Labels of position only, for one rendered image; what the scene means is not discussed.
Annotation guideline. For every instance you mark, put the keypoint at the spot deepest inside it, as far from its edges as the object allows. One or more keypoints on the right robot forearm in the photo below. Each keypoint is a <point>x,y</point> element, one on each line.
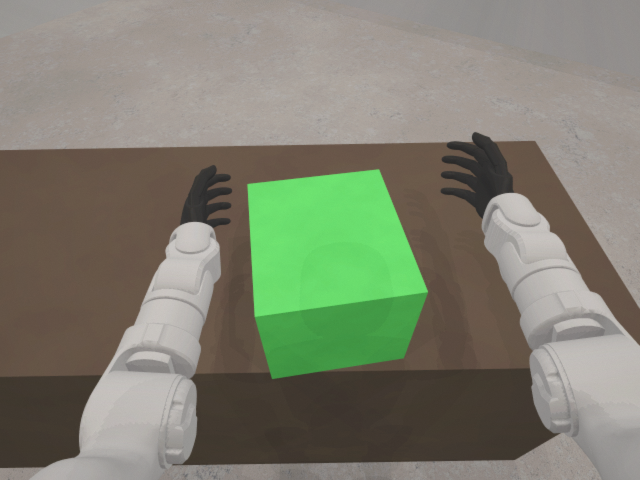
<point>554,302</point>

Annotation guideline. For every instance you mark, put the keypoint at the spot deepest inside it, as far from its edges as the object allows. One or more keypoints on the right robot upper arm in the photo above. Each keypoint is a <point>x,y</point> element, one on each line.
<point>589,389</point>

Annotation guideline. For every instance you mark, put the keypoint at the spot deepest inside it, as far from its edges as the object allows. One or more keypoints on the robot right hand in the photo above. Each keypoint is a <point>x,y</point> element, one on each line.
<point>492,176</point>

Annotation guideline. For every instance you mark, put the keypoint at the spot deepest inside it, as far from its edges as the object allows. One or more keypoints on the left robot forearm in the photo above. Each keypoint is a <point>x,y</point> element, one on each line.
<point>165,336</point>

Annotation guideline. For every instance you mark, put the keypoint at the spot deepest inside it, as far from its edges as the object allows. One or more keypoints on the carton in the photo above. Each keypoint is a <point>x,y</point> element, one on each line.
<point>335,282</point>

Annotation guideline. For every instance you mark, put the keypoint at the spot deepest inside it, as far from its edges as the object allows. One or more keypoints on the pedestal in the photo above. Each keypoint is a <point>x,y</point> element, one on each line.
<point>83,231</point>

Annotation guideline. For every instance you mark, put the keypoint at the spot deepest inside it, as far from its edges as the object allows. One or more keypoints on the robot left hand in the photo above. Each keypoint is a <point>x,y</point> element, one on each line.
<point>196,209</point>

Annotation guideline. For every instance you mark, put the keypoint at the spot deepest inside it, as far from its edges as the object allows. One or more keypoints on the left robot upper arm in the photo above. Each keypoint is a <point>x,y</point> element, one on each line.
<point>138,425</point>

